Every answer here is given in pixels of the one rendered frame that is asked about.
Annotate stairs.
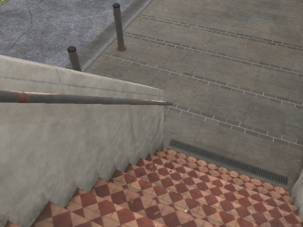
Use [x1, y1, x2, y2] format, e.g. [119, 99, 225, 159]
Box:
[4, 147, 303, 227]

